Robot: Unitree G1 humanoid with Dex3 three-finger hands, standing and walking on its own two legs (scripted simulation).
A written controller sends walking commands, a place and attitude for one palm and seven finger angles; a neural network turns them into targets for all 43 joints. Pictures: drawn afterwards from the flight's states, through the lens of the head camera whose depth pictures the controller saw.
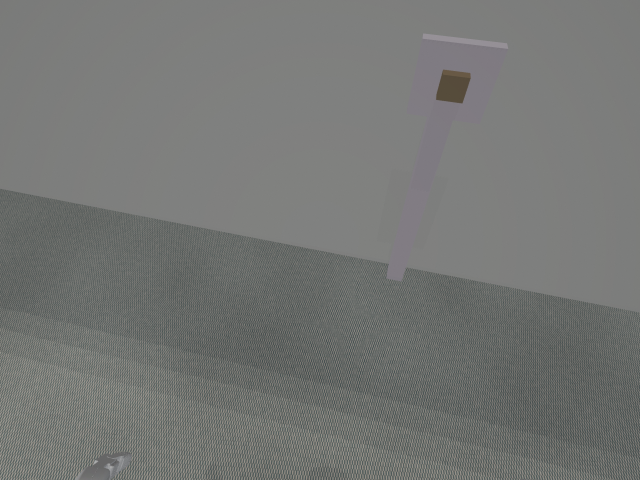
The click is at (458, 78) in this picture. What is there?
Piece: button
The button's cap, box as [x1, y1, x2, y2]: [436, 70, 470, 102]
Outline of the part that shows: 443,70 436,94 436,99 462,102 470,78 469,73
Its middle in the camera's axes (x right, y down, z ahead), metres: +0.30 -0.35 +0.89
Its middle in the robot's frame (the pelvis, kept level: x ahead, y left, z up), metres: +0.92 -0.26 +0.05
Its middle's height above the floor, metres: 0.82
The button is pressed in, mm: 0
